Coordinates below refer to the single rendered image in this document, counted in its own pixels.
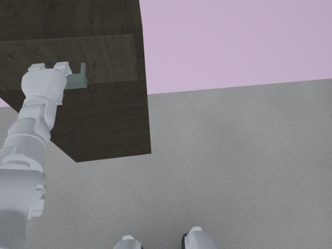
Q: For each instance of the robot left forearm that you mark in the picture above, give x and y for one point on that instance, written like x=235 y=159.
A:
x=27 y=138

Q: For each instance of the robot left upper arm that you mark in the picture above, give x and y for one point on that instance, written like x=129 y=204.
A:
x=22 y=196

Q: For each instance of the cabinet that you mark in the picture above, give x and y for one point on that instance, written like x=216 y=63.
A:
x=105 y=120

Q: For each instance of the robot left hand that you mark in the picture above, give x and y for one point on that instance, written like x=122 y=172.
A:
x=49 y=82

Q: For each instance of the robot right thigh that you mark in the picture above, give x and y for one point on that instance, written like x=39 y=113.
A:
x=200 y=240

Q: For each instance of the drawer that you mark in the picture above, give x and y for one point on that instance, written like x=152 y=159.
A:
x=108 y=58

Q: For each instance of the robot left shin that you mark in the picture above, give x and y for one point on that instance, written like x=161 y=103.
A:
x=127 y=237

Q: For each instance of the handle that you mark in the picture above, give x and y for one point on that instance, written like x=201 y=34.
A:
x=75 y=81

